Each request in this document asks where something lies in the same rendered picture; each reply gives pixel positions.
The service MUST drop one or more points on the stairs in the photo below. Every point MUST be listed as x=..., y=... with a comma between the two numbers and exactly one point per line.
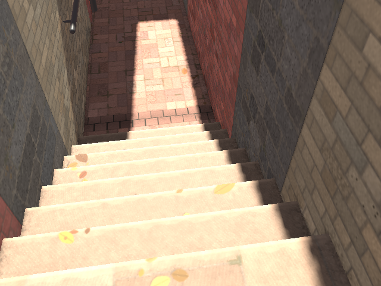
x=149, y=193

